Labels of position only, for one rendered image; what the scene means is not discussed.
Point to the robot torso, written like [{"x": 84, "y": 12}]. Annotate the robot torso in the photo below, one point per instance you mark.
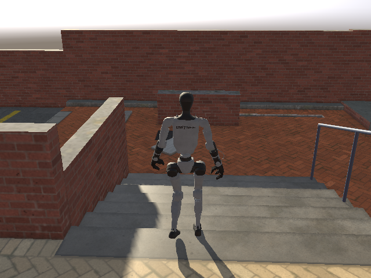
[{"x": 185, "y": 140}]

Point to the left robot hand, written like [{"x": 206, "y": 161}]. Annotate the left robot hand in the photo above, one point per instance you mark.
[{"x": 159, "y": 161}]

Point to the right robot upper arm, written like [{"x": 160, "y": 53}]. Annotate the right robot upper arm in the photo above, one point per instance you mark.
[{"x": 206, "y": 132}]

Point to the robot left forearm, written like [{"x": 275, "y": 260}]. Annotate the robot left forearm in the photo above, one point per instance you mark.
[{"x": 157, "y": 152}]

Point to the robot right forearm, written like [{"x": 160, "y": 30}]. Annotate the robot right forearm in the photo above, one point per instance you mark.
[{"x": 215, "y": 155}]

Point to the right robot hand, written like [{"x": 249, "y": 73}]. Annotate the right robot hand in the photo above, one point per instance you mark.
[{"x": 220, "y": 170}]

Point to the left robot upper arm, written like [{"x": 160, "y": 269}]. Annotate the left robot upper arm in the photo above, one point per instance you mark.
[{"x": 167, "y": 122}]

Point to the right robot shin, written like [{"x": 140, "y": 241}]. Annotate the right robot shin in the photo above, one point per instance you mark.
[{"x": 198, "y": 210}]

